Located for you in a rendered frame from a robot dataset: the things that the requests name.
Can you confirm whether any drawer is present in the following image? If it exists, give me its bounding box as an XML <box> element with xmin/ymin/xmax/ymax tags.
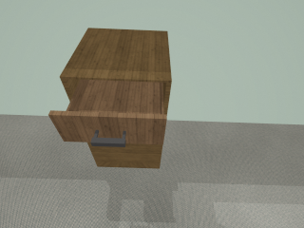
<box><xmin>48</xmin><ymin>79</ymin><xmax>167</xmax><ymax>145</ymax></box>

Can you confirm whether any handle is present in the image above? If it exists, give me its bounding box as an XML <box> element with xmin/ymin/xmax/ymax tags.
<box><xmin>90</xmin><ymin>129</ymin><xmax>126</xmax><ymax>147</ymax></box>

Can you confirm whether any cabinet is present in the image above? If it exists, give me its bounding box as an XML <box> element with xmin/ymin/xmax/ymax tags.
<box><xmin>60</xmin><ymin>28</ymin><xmax>172</xmax><ymax>169</ymax></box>

